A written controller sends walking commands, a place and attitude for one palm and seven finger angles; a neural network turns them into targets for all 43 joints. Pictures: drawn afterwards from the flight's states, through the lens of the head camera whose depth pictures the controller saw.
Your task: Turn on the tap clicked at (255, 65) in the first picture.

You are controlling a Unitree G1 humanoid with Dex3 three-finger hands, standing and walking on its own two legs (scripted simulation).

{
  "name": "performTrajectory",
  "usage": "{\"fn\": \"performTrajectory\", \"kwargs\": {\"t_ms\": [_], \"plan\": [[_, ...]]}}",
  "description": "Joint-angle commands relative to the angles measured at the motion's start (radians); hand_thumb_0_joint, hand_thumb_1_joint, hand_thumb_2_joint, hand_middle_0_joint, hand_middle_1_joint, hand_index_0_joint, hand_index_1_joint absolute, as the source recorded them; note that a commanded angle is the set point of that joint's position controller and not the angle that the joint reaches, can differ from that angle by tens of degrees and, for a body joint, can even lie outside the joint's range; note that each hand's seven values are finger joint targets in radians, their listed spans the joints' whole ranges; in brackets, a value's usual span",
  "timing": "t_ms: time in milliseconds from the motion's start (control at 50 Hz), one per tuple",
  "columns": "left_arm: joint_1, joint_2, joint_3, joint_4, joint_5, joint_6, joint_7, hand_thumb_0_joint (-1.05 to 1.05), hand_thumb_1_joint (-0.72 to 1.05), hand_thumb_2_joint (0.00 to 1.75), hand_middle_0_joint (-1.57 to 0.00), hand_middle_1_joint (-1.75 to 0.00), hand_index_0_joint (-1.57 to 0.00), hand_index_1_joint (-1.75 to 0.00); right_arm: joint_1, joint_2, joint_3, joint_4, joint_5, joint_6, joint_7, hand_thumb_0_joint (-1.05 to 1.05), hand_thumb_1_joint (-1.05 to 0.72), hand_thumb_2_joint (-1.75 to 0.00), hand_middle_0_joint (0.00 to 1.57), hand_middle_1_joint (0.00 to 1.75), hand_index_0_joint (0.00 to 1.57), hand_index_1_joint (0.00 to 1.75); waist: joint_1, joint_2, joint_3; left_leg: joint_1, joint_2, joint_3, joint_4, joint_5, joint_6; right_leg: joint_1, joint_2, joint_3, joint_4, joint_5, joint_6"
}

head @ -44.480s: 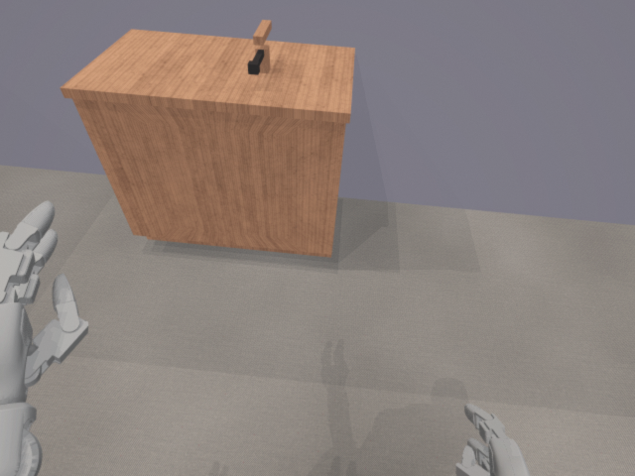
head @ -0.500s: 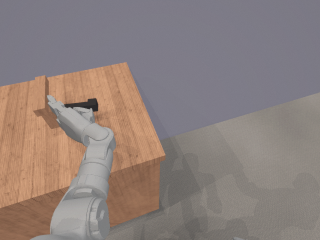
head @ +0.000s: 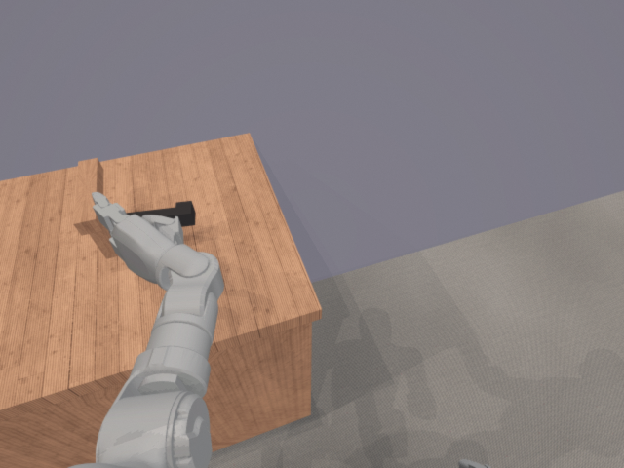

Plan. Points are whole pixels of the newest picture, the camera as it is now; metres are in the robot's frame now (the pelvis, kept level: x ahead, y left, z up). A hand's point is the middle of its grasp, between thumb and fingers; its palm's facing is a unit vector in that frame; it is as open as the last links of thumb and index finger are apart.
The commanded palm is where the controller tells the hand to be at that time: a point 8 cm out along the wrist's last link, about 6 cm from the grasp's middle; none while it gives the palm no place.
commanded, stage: lift the hand up off the lever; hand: left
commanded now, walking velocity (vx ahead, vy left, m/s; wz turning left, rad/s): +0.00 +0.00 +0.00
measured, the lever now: (185, 213) +0.49 +0.21 +0.03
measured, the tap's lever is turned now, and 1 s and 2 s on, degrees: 80 80 80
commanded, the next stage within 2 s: draw the hand back beside the body in 0.82 s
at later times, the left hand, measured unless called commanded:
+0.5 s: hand (172, 222) +0.41 +0.19 +0.10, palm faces +0.80 -0.59 -0.10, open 7.9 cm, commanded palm +0.36 +0.20 +0.11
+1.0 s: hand (181, 217) +0.40 +0.17 +0.12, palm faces +0.70 -0.70 -0.13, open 7.9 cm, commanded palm +0.34 +0.20 +0.12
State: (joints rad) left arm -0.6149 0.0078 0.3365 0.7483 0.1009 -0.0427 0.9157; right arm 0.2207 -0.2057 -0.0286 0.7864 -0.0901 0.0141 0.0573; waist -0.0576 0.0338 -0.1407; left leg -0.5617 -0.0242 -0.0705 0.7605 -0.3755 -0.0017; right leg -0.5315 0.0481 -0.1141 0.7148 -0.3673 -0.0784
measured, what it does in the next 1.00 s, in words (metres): stands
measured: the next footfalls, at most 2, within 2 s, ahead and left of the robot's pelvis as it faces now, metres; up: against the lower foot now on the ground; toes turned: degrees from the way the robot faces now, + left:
none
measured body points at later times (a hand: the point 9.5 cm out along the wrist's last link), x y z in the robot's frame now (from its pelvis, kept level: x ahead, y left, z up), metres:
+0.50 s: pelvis +0.01 +0.01 +0.01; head +0.03 +0.00 +0.46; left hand +0.37 +0.22 +0.11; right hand +0.13 -0.23 -0.12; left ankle +0.00 +0.12 -0.71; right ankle -0.01 -0.07 -0.71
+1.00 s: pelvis +0.00 +0.00 +0.01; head +0.01 -0.01 +0.46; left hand +0.36 +0.21 +0.13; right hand +0.13 -0.23 -0.11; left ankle +0.00 +0.12 -0.71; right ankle -0.01 -0.07 -0.71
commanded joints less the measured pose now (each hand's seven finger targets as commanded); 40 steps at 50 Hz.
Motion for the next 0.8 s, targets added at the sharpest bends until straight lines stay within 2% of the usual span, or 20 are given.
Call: {"fn": "performTrajectory", "kwargs": {"t_ms": [0, 60, 100, 140, 160, 200, 240, 300, 340, 380, 400, 460, 500, 560, 600, 640, 680, 700, 720, 780], "plan": [[-0.464, 0.127, -0.059, -0.234, 0.040, -0.057, 0.008, 0.00, 0.90, 0.90, -0.15, -0.15, -0.15, -0.15, -0.040, -0.121, -0.041, -0.104, 0.001, -0.036, -0.016, 0.00, -0.90, -0.90, 0.20, 0.30, 0.20, 0.30, -0.012, -0.020, -0.288, 0.108, 0.004, 0.031, -0.069, 0.254, 0.011, 0.183, -0.058, 0.068, -0.116, 0.287, 0.057], [-0.428, 0.110, -0.066, -0.234, 0.039, -0.047, 0.004, 0.00, 0.90, 0.90, -0.15, -0.15, -0.15, -0.15, -0.035, -0.115, -0.041, -0.111, 0.002, -0.033, -0.013, 0.00, -0.90, -0.90, 0.20, 0.30, 0.20, 0.30, -0.005, -0.029, -0.319, 0.126, 0.004, 0.035, -0.063, 0.307, 0.007, 0.211, -0.062, 0.065, -0.103, 0.362, 0.059], [-0.381, 0.151, -0.018, -0.217, 0.030, -0.029, 0.002, 0.00, 0.90, 0.90, -0.15, -0.15, -0.15, -0.15, -0.035, -0.123, -0.044, -0.114, 0.005, -0.025, -0.016, 0.00, -0.90, -0.90, 0.20, 0.30, 0.20, 0.30, 0.011, -0.043, -0.311, 0.116, 0.004, 0.032, -0.074, 0.318, 0.003, 0.233, -0.062, 0.061, -0.105, 0.373, 0.057], [-0.417, 0.093, -0.079, -0.258, 0.023, -0.019, -0.005, 0.00, 0.90, 0.90, -0.15, -0.15, -0.15, -0.15, -0.045, -0.119, -0.038, -0.123, 0.010, -0.019, -0.014, 0.00, -0.90, -0.90, 0.20, 0.30, 0.20, 0.30, 0.000, -0.034, -0.305, 0.135, 0.004, 0.038, -0.078, 0.329, 0.005, 0.232, -0.068, 0.065, -0.111, 0.396, 0.060], [-0.390, 0.122, -0.044, -0.238, 0.021, -0.010, -0.002, 0.00, 0.90, 0.90, -0.15, -0.15, -0.15, -0.15, -0.045, -0.118, -0.039, -0.122, 0.011, -0.019, -0.015, 0.00, -0.90, -0.90, 0.20, 0.30, 0.20, 0.30, 0.003, -0.063, -0.294, 0.127, 0.005, 0.037, -0.077, 0.320, 0.009, 0.239, -0.068, 0.065, -0.118, 0.401, 0.065], [-0.384, 0.136, -0.034, -0.268, 0.020, -0.005, -0.002, 0.00, 0.90, 0.90, -0.15, -0.15, -0.15, -0.15, -0.046, -0.122, -0.042, -0.122, 0.012, -0.016, -0.017, 0.00, -0.90, -0.90, 0.20, 0.30, 0.20, 0.30, 0.014, -0.059, -0.300, 0.136, 0.007, 0.032, -0.088, 0.341, 0.003, 0.254, -0.063, 0.059, -0.117, 0.401, 0.059], [-0.406, 0.108, -0.070, -0.315, 0.026, -0.005, -0.003, 0.00, 0.90, 0.90, -0.15, -0.15, -0.15, -0.15, -0.052, -0.116, -0.042, -0.126, 0.011, -0.017, -0.015, 0.00, -0.90, -0.90, 0.20, 0.30, 0.20, 0.30, 0.009, -0.037, -0.312, 0.165, 0.010, 0.035, -0.084, 0.370, -0.001, 0.249, -0.063, 0.058, -0.113, 0.418, 0.058], [-0.345, 0.112, -0.072, -0.357, 0.028, 0.007, -0.009, 0.00, 0.90, 0.90, -0.15, -0.15, -0.15, -0.15, -0.059, -0.116, -0.047, -0.129, 0.012, -0.015, -0.015, 0.00, -0.90, -0.90, 0.20, 0.30, 0.20, 0.30, 0.026, -0.020, -0.316, 0.188, 0.013, 0.032, -0.089, 0.412, -0.011, 0.269, -0.059, 0.053, -0.113, 0.437, 0.051], [-0.338, 0.056, -0.126, -0.377, 0.022, 0.020, -0.017, 0.00, 0.90, 0.90, -0.15, -0.15, -0.15, -0.15, -0.071, -0.110, -0.044, -0.133, 0.016, -0.015, -0.012, 0.00, -0.90, -0.90, 0.20, 0.30, 0.20, 0.30, 0.022, -0.012, -0.294, 0.206, 0.016, 0.030, -0.092, 0.431, -0.016, 0.255, -0.058, 0.048, -0.113, 0.430, 0.048], [-0.374, 0.047, -0.142, -0.405, 0.020, 0.028, -0.014, 0.00, 0.90, 0.90, -0.15, -0.15, -0.15, -0.15, -0.079, -0.112, -0.044, -0.128, 0.015, -0.020, -0.012, 0.00, -0.90, -0.90, 0.20, 0.30, 0.20, 0.30, 0.017, -0.027, -0.290, 0.218, 0.017, 0.026, -0.092, 0.421, -0.015, 0.242, -0.056, 0.046, -0.118, 0.409, 0.049], [-0.362, 0.085, -0.104, -0.409, 0.019, 0.032, -0.009, 0.00, 0.90, 0.90, -0.15, -0.15, -0.15, -0.15, -0.085, -0.116, -0.048, -0.122, 0.014, -0.021, -0.017, 0.00, -0.90, -0.90, 0.20, 0.30, 0.20, 0.30, 0.025, -0.016, -0.283, 0.220, 0.019, 0.020, -0.097, 0.416, -0.020, 0.240, -0.052, 0.045, -0.124, 0.385, 0.046], [-0.401, 0.054, -0.136, -0.414, 0.018, 0.044, -0.003, 0.00, 0.90, 0.90, -0.15, -0.15, -0.15, -0.15, -0.103, -0.109, -0.041, -0.119, 0.015, -0.024, -0.018, 0.00, -0.90, -0.90, 0.20, 0.30, 0.20, 0.30, 0.018, -0.037, -0.276, 0.211, 0.014, 0.025, -0.101, 0.392, -0.018, 0.242, -0.057, 0.047, -0.127, 0.376, 0.049], [-0.358, 0.103, -0.088, -0.402, 0.021, 0.057, 0.001, 0.00, 0.90, 0.90, -0.15, -0.15, -0.15, -0.15, -0.108, -0.112, -0.043, -0.114, 0.015, -0.019, -0.024, 0.00, -0.90, -0.90, 0.20, 0.30, 0.20, 0.30, 0.038, -0.027, -0.278, 0.203, 0.012, 0.028, -0.109, 0.385, -0.022, 0.261, -0.056, 0.050, -0.134, 0.369, 0.047], [-0.383, 0.064, -0.124, -0.410, 0.023, 0.073, 0.002, 0.00, 0.90, 0.90, -0.15, -0.15, -0.15, -0.15, -0.117, -0.104, -0.036, -0.121, 0.016, -0.019, -0.022, 0.00, -0.90, -0.90, 0.20, 0.30, 0.20, 0.30, 0.029, -0.036, -0.285, 0.207, 0.010, 0.036, -0.109, 0.388, -0.016, 0.268, -0.062, 0.052, -0.134, 0.393, 0.052], [-0.342, 0.111, -0.077, -0.403, 0.020, 0.081, 0.002, 0.00, 0.90, 0.90, -0.15, -0.15, -0.15, -0.15, -0.118, -0.108, -0.038, -0.121, 0.016, -0.015, -0.026, 0.00, -0.90, -0.90, 0.20, 0.30, 0.20, 0.30, 0.045, -0.041, -0.289, 0.202, 0.010, 0.036, -0.118, 0.390, -0.018, 0.292, -0.062, 0.055, -0.141, 0.405, 0.053], [-0.368, 0.072, -0.111, -0.400, 0.020, 0.085, 0.000, 0.00, 0.90, 0.90, -0.15, -0.15, -0.15, -0.15, -0.121, -0.104, -0.033, -0.125, 0.020, -0.015, -0.024, 0.00, -0.90, -0.90, 0.20, 0.30, 0.20, 0.30, 0.034, -0.065, -0.274, 0.203, 0.011, 0.037, -0.120, 0.387, -0.013, 0.284, -0.066, 0.054, -0.142, 0.411, 0.056], [-0.350, 0.067, -0.114, -0.408, 0.021, 0.089, 0.001, 0.00, 0.90, 0.90, -0.15, -0.15, -0.15, -0.15, -0.122, -0.101, -0.033, -0.128, 0.020, -0.016, -0.023, 0.00, -0.90, -0.90, 0.20, 0.30, 0.20, 0.30, 0.042, -0.042, -0.289, 0.207, 0.010, 0.039, -0.120, 0.392, -0.014, 0.292, -0.067, 0.057, -0.140, 0.425, 0.056], [-0.334, 0.085, -0.099, -0.388, 0.020, 0.094, -0.002, 0.00, 0.90, 0.90, -0.15, -0.15, -0.15, -0.15, -0.125, -0.105, -0.035, -0.125, 0.020, -0.015, -0.025, 0.00, -0.90, -0.90, 0.20, 0.30, 0.20, 0.30, 0.041, -0.046, -0.264, 0.199, 0.011, 0.035, -0.125, 0.377, -0.015, 0.283, -0.065, 0.054, -0.148, 0.391, 0.053], [-0.358, 0.069, -0.117, -0.386, 0.020, 0.094, -0.003, 0.00, 0.90, 0.90, -0.15, -0.15, -0.15, -0.15, -0.128, -0.105, -0.030, -0.124, 0.023, -0.014, -0.025, 0.00, -0.90, -0.90, 0.20, 0.30, 0.20, 0.30, 0.031, -0.053, -0.248, 0.199, 0.012, 0.036, -0.129, 0.366, -0.013, 0.273, -0.067, 0.055, -0.154, 0.375, 0.053], [-0.349, 0.061, -0.117, -0.374, 0.013, 0.096, -0.003, 0.00, 0.90, 0.90, -0.15, -0.15, -0.15, -0.15, -0.136, -0.103, -0.029, -0.127, 0.026, -0.017, -0.026, 0.00, -0.90, -0.90, 0.20, 0.30, 0.20, 0.30, 0.031, -0.076, -0.247, 0.189, 0.009, 0.039, -0.129, 0.337, -0.004, 0.280, -0.071, 0.062, -0.165, 0.375, 0.060]]}}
